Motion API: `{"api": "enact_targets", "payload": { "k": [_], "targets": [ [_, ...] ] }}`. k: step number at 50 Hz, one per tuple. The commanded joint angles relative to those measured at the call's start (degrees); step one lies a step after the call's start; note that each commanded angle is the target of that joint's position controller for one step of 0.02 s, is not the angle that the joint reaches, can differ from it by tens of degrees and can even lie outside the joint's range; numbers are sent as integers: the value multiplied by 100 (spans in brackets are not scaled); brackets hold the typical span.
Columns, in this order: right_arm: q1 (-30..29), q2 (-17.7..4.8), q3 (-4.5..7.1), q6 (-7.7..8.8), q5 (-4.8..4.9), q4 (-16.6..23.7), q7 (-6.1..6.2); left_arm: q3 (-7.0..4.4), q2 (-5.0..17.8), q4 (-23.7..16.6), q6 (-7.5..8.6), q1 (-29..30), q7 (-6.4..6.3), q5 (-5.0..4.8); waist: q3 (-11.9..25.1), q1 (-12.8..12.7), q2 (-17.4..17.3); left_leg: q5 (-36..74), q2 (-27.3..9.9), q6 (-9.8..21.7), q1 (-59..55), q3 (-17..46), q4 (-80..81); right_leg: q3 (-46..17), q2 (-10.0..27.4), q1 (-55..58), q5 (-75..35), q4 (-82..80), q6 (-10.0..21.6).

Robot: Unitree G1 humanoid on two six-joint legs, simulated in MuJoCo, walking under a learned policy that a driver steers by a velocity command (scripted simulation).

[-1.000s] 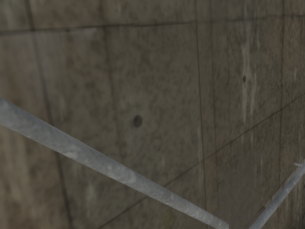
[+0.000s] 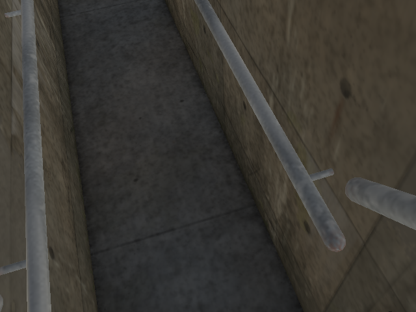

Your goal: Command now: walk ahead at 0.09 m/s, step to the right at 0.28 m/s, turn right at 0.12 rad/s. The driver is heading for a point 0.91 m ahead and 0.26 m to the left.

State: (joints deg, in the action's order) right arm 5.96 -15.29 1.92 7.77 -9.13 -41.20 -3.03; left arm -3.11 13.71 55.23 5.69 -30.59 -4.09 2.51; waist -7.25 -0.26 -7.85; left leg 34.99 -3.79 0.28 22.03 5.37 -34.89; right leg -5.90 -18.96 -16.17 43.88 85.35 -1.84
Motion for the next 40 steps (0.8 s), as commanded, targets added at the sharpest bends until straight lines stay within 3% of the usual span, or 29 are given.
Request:
{"api": "enact_targets", "payload": {
  "k": [1, 2, 3, 4, 5, 6, 7, 8, 12, 13, 14, 17, 19, 21, 23, 24, 25, 26, 29, 30, 31, 32, 33, 34, 35, 36, 38, 39, 40],
  "targets": [
    [5323, -1416, 349, -560, 1145, -1626, 745, -79, -110, -1690, -464, 4586, 74, -333, 666, 2772, 876, 3544, -1466, 577, -5262, 1152, 1274, 44, -760, -5010, 1226, 5269, 227],
    [2557, -1561, 200, -384, 1098, -622, 910, 67, -419, -1894, -810, 1980, -8, -246, 466, -9, 1189, 3460, -2152, 1026, -4569, 1780, 222, -567, 214, -5494, 534, 4685, 410],
    [4008, -889, 87, -203, 1276, -1044, 150, 516, -874, -2611, -492, 1347, 970, 409, 1152, 595, -1704, -487, -2867, 2788, -4909, 3267, -234, -1179, 1532, -6966, 488, 5040, 101],
    [2239, 525, -343, -68, 1140, -205, 192, 410, -368, -2159, -389, 1357, 1049, 508, 1085, 466, 620, -1635, -2289, 2064, -4078, 2317, -135, -1279, 2113, -7402, -1013, 2537, -47],
    [123, 270, -374, -185, 815, 646, 339, 396, 16, -2696, -314, 1903, 841, 636, 209, -418, 2197, -3389, -290, 1319, -268, 732, 326, 161, 1904, -5357, -2980, -920, 342],
    [-1561, -393, -23, -117, 389, 1197, 315, 150, 528, -2619, -357, 524, 865, 473, 282, -1530, 1163, -3759, 681, 1017, 4466, -164, -71, 583, 1937, -83, -4849, -2710, 355],
    [-1129, -1205, 262, 126, 50, 648, 284, 274, -120, -2768, -533, 998, 991, 659, -127, -1942, 359, -5709, 444, 1077, 7495, 732, -196, 886, 2365, 2824, -6957, -1142, 204],
    [-766, -1849, 470, 420, 444, 617, 414, 180, 378, -2640, -674, 718, 1180, 974, -371, -1644, 602, -7697, 998, 557, 7364, 142, -1488, 598, 2517, 2507, -9184, -1500, 438],
    [2379, -643, -228, -129, 1229, 111, 657, 53, 388, -1821, -774, -471, 1014, 440, 167, -723, 2471, -7758, 1457, -535, 2001, -226, -6243, 1317, 2572, 1956, -9277, -9139, 1206],
    [3409, -264, -339, -281, 475, 250, 32, -268, 1021, -1895, -709, -708, 902, 509, 1777, 10, 2455, -9035, 1096, -531, 3128, 160, -8534, 259, 3797, 3944, -11855, -5161, 2409],
    [4243, 58, -353, -477, 511, -123, -58, -297, 1028, -2440, -398, 431, 972, 274, 3908, 464, 2160, -8809, 852, -447, 3670, 529, -10354, -1051, 5171, 4418, -13401, -3523, 3585],
    [1736, 35, -519, -797, 793, 994, 30, -148, 885, -1583, -20, 415, 907, 187, 2760, -187, 144, -6670, 5, -819, 6501, 792, -9614, -1868, 5333, 3278, -7192, -4947, 2807],
    [1537, 513, -633, -869, 501, 1232, -173, 71, 309, -1081, -39, 1096, 466, 478, 687, 312, 389, -4889, -921, -721, 6064, 589, -6784, -643, 5188, 582, -6826, -5445, 1928],
    [1642, -243, -181, -1120, 766, 784, -211, 82, 390, -934, 79, 1610, 212, 554, 1104, 544, 262, -3125, -604, -845, 4161, -25, -6081, 375, 4539, -1185, -5523, -5277, 1528],
    [1636, -92, 2, -1140, 448, 662, -237, 13, 924, -1154, 200, 2454, 144, 649, 607, 866, 1197, -2295, -328, -483, 1641, -715, -5681, 1205, 4255, -3277, -3690, -5206, 910],
    [877, 60, 21, -1100, 938, 769, 240, 76, 761, -1294, -73, 2100, 149, -600, 719, 852, 1141, -3437, 124, -429, 968, -581, -4656, 1220, 4483, -2065, -5416, -4708, 836],
    [1026, 204, -23, -1119, 947, 576, 388, 73, 873, -1313, -194, 1932, 226, -547, 922, 725, 1730, -3750, 324, -394, 795, -1001, -4374, 1696, 4388, -1787, -5410, -4265, 705],
    [856, 116, 18, -1078, 1049, 522, 397, -202, 1308, -1011, -188, 1365, 343, -142, 1600, 376, 3335, -3116, -13, -250, 1617, -486, -4760, 492, 4495, -395, 1876, -5348, 837],
    [944, -292, 208, -1139, 803, 321, 427, -16, 600, -1027, -555, 1412, 303, -49, -64, 242, 2541, -5871, 334, 149, 487, -1502, -2925, 1949, 3624, -1008, 200, -4643, 990],
    [2257, -1192, 475, -497, 552, -141, -287, -294, 1114, -1744, -53, 2023, 210, 104, -62, 899, -1931, -3817, 1338, 461, -576, -2173, -1055, 2054, 3001, -1650, -1844, -1095, 699],
    [3810, -1381, 558, -276, 335, -554, -476, -301, 1109, -2352, 148, 2951, 332, 277, 1260, 1642, -2718, -3821, 939, 1282, -3404, 125, -1026, 1221, 1585, -4333, -305, 2907, 350],
    [4201, -1445, 493, -41, 392, -108, -331, -55, 694, -2807, 387, 3594, 638, 346, 1996, 1881, -1917, -509, -415, 1952, -4801, 2024, -575, -411, 1150, -5891, -112, 2286, 100],
    [3884, -781, 324, -438, 899, -464, 412, -99, 617, -1607, 16, 2163, 479, -157, -113, 871, 1596, -2081, -1851, 1714, -2270, 4427, 78, 36, 2074, -6028, -482, 438, 223],
    [1933, -643, 196, -751, 1095, -205, 756, 162, -71, -2108, -122, 2618, 403, -56, -346, 75, 1026, 195, -1441, 2045, -887, 3049, -730, -197, 2387, -4765, -515, -119, 125],
    [550, -440, -70, -240, 822, 779, -13, -205, 1437, -2508, -7, 3120, 436, -29, 1414, 331, -425, -2534, -1170, 2046, -1664, 2870, -1665, -619, 2215, -5654, -1545, -313, -271],
    [1175, 41, -24, -535, 624, 51, 663, 14, 416, -1330, -551, 1617, 160, -14, 638, -257, 2098, -328, -1832, 1631, 74, 3236, -659, -414, 2425, -2861, -2442, -825, -42],
    [1216, -550, 73, -509, 671, 41, 1037, 77, 375, -1870, -944, 2178, -49, 246, 372, -126, 1429, -2632, -1491, 1105, 726, 2159, -913, -801, 1790, -2783, -4414, -1462, -15],
    [261, -230, -307, -342, 684, 467, 444, -50, 890, -1627, -613, 1484, 578, 344, 1312, -148, -1407, -5761, -109, 858, 537, 40, -2148, -414, 2106, -3609, -6221, -1786, 66],
    [-90, -131, -354, -360, 669, 474, 173, -213, 1192, -1226, -514, 1137, 839, 500, 1239, -391, -252, -6598, -24, 481, 967, -581, -2561, 92, 2243, -2821, -7436, -2700, 189]
  ]
}}
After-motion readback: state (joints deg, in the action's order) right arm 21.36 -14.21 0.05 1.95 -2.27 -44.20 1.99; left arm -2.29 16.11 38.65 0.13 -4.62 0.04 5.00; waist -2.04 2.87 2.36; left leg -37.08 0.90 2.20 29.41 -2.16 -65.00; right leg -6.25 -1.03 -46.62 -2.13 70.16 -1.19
